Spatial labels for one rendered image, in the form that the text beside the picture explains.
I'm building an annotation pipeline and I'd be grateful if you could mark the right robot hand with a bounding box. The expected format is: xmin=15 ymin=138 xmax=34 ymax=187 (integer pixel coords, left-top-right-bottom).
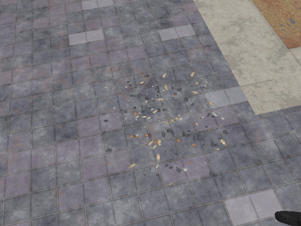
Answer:
xmin=275 ymin=211 xmax=301 ymax=226

